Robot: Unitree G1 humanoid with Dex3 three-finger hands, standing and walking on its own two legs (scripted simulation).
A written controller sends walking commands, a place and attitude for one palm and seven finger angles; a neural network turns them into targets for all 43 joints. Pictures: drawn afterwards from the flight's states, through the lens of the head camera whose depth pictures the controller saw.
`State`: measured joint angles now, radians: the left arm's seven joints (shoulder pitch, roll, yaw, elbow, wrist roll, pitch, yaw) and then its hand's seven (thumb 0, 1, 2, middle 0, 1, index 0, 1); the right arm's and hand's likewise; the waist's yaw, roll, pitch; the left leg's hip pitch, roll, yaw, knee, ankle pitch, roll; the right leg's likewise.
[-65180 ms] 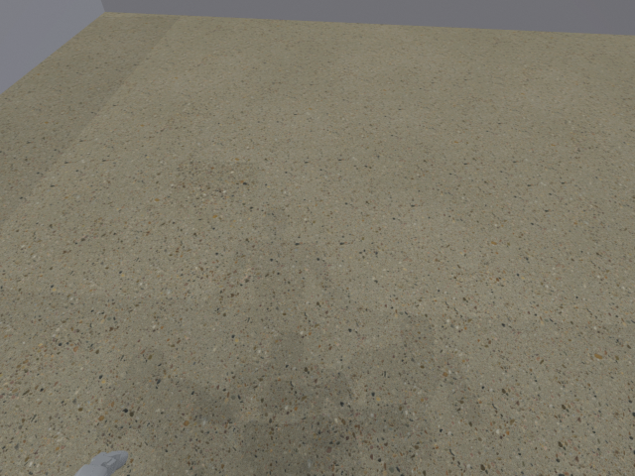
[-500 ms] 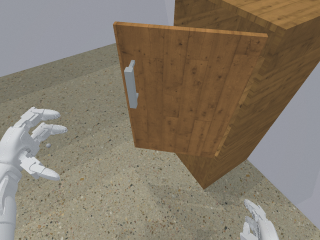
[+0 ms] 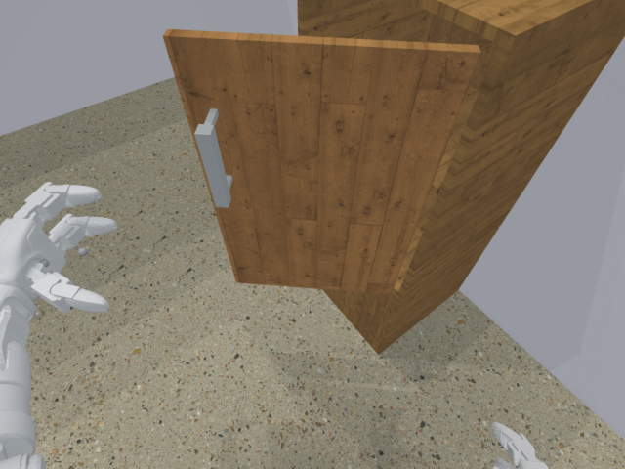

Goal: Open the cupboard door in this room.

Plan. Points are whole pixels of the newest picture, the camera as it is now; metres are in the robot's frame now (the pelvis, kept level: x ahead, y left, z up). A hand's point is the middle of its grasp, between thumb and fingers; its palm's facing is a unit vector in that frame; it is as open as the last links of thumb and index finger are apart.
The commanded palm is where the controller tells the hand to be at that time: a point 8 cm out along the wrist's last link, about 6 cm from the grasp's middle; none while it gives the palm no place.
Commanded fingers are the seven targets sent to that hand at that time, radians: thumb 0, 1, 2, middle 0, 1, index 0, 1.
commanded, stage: move the hooked fingers beside the handle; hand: left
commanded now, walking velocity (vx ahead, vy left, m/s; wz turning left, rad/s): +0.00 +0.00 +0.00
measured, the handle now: (218, 160) +0.53 +0.16 +0.08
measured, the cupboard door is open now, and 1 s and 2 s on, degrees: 49 49 49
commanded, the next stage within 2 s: none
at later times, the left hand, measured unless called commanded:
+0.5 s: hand (116, 218) +0.40 +0.26 +0.10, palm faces -0.03 -1.00 +0.00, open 14.0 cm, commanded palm +0.38 +0.31 +0.10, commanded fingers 0.00 -0.50 0.30 -0.30 -1.20 -0.30 -1.20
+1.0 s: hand (153, 185) +0.47 +0.24 +0.09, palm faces -0.01 -1.00 +0.01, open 14.0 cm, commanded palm +0.45 +0.29 +0.09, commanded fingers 0.00 -0.50 0.30 -0.30 -1.20 -0.30 -1.20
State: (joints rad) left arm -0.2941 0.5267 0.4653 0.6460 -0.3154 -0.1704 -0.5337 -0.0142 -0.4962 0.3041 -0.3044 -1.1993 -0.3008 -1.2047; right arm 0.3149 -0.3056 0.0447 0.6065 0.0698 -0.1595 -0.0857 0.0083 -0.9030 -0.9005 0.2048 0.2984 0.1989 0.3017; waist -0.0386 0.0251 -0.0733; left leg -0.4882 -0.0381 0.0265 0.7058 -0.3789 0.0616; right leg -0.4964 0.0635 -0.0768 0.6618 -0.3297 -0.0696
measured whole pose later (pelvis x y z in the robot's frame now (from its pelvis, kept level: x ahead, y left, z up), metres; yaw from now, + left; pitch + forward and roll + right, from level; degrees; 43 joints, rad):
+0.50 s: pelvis +0.00 +0.02 +0.00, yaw +0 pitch +11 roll -2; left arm -0.52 0.48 0.37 0.84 -0.25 -0.23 -0.44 -0.01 -0.50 0.30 -0.30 -1.20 -0.30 -1.20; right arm 0.33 -0.29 0.05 0.62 0.06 -0.09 -0.07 0.01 -0.90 -0.90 0.21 0.30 0.20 0.30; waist -0.06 0.02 -0.09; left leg -0.53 -0.06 0.04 0.71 -0.38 0.09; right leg -0.53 0.04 -0.07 0.67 -0.33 -0.04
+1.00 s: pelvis +0.00 +0.03 -0.01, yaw -1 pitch +15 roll -2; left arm -0.77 0.49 0.38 1.08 -0.17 -0.33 -0.33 -0.01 -0.50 0.30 -0.30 -1.20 -0.30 -1.20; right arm 0.40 -0.28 0.04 0.66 0.03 0.01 -0.03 0.00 -0.90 -0.90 0.21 0.30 0.20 0.30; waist -0.12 0.02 -0.08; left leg -0.62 -0.06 0.05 0.76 -0.39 0.10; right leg -0.63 0.04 -0.06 0.71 -0.34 -0.03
